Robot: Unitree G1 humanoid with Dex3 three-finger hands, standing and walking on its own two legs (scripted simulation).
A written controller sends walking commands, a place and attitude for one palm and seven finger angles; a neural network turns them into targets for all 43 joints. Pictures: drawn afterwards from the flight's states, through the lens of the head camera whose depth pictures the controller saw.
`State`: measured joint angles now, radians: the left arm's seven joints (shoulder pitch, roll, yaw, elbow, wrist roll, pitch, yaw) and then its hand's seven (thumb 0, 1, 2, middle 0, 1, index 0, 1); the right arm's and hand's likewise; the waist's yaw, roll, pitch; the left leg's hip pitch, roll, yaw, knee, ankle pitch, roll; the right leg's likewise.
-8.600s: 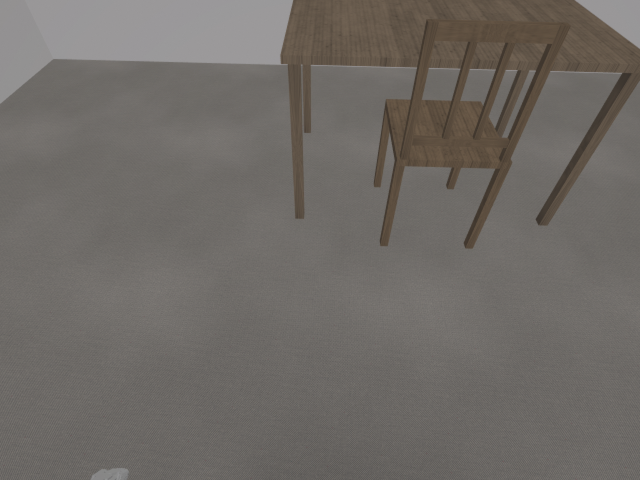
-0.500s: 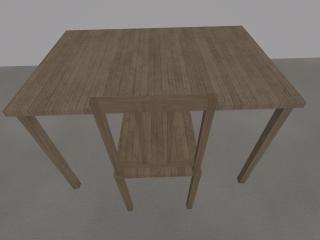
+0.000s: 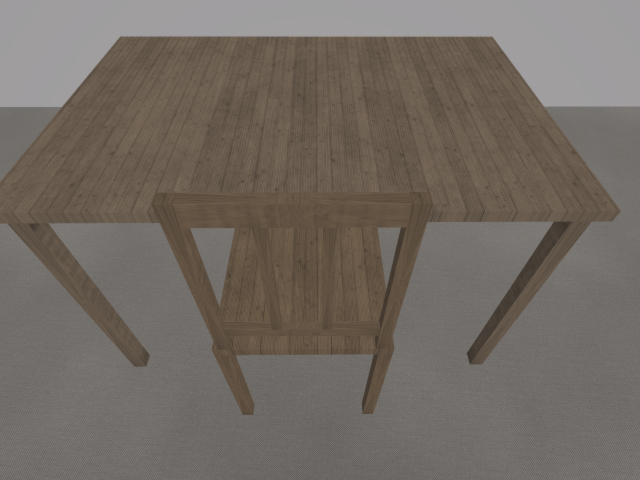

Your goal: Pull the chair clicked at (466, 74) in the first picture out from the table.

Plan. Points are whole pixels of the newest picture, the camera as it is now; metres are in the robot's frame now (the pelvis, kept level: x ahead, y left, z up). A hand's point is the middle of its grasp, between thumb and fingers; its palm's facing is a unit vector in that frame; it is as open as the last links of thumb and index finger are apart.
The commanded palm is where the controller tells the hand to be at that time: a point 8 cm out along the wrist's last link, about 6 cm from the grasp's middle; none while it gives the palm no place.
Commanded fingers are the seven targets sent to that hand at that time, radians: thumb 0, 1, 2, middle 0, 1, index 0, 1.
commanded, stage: come to a stop and stand still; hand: left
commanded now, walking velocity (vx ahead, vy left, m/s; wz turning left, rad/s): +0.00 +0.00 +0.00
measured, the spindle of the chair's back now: (269, 282) +0.44 +0.11 -0.08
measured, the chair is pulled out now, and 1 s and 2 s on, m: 0.00 0.00 0.00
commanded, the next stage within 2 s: look again from close up in 0.42 s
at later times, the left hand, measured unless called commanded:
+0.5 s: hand out of the picture +0.00 +0.17 -0.18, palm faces +0.04 -0.98 -0.19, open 7.4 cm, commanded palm none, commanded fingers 0.00 0.90 0.90 -0.20 -0.30 -0.20 -0.30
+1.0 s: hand out of the picture +0.03 +0.23 -0.18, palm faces -0.05 -0.97 -0.22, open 7.4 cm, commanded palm none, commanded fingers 0.00 0.90 0.90 -0.20 -0.30 -0.20 -0.30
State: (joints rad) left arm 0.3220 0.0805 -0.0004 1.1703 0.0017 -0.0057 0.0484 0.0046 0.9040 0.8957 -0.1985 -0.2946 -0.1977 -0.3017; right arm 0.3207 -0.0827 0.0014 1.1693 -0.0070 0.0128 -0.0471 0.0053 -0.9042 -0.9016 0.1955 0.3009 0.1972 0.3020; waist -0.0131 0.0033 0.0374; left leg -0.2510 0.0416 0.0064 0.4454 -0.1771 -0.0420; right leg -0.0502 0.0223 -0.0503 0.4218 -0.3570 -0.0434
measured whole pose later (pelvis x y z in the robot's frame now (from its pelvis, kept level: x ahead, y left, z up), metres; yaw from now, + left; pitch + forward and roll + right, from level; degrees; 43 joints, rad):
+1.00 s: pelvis -0.01 +0.05 -0.01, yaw -3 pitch +0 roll +0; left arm 0.31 0.19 -0.02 0.99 0.02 0.00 0.05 0.00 0.90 0.90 -0.20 -0.29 -0.20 -0.30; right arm 0.28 -0.17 0.00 1.02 -0.01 0.00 -0.02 0.01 -0.93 -0.90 0.20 0.30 0.20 0.30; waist -0.01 -0.02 0.00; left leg -0.32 -0.01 0.06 0.53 -0.22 0.04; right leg -0.12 -0.03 0.02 0.50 -0.38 0.02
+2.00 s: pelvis -0.06 -0.01 -0.11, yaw +0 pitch +13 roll -2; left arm 0.52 0.19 0.15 0.01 -0.23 -0.51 -0.16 0.02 0.44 0.70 -0.16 -0.22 -0.15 -0.23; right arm 0.12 -0.22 -0.04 0.49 0.00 -0.16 -0.07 0.01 -0.90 -0.90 0.20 0.30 0.20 0.30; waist 0.04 0.01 -0.17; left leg -1.04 0.04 -0.08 1.21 -0.42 -0.04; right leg -0.81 0.05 -0.12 1.24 -0.67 -0.07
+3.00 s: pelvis -0.06 +0.06 -0.08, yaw -1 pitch +13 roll -5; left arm 0.31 0.26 0.17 0.03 -0.25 -0.36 -0.16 -0.01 -0.50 0.30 -0.06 -0.08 -0.06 -0.08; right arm 0.21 -0.21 0.05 0.52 0.02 -0.14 -0.05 0.01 -0.90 -0.90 0.20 0.30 0.20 0.30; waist -0.01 0.03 -0.13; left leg -0.98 0.02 -0.03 1.11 -0.37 0.05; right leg -0.73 0.02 -0.07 1.07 -0.57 0.02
